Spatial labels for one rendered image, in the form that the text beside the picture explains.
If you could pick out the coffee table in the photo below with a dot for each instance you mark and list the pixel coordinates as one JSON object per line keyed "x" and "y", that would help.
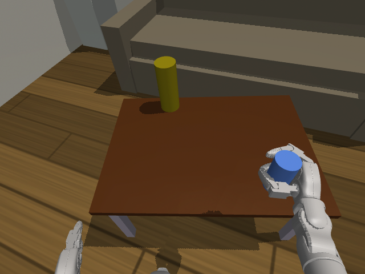
{"x": 201, "y": 160}

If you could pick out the sofa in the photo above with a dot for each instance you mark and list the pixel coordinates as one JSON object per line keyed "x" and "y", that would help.
{"x": 311, "y": 50}

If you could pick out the right robot arm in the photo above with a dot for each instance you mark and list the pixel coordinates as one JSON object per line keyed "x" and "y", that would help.
{"x": 315, "y": 247}

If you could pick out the right robot hand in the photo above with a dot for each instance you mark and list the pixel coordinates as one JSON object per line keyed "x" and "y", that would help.
{"x": 306, "y": 183}

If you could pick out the left robot hand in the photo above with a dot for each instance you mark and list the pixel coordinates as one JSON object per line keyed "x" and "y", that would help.
{"x": 70, "y": 259}

